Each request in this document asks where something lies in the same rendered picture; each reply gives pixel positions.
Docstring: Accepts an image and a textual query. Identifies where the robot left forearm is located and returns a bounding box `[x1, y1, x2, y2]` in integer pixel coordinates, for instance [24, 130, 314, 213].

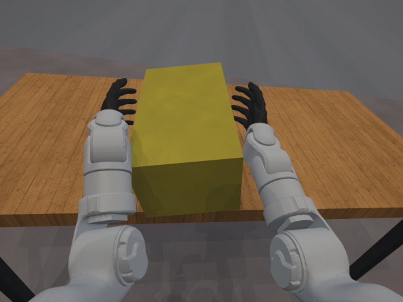
[68, 109, 136, 277]

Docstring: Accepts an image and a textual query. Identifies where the left robot upper arm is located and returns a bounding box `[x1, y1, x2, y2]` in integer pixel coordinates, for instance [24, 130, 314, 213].
[28, 225, 148, 302]

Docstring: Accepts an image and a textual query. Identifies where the robot right forearm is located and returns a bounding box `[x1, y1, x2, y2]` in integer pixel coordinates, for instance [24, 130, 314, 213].
[242, 123, 349, 263]

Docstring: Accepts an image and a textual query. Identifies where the left robot hand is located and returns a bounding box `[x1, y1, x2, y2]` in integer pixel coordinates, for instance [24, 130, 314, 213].
[101, 78, 137, 125]

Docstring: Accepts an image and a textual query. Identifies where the table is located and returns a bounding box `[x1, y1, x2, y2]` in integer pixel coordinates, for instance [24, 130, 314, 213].
[0, 73, 403, 302]

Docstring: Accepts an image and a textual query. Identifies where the carton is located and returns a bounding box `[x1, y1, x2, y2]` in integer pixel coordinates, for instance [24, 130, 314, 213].
[130, 62, 244, 218]

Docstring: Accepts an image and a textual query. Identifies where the right robot hand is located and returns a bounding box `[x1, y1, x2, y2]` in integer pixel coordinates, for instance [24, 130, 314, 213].
[231, 82, 268, 131]

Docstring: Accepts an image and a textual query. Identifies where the right robot upper arm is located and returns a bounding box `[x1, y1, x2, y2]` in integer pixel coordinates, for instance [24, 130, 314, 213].
[270, 227, 403, 302]

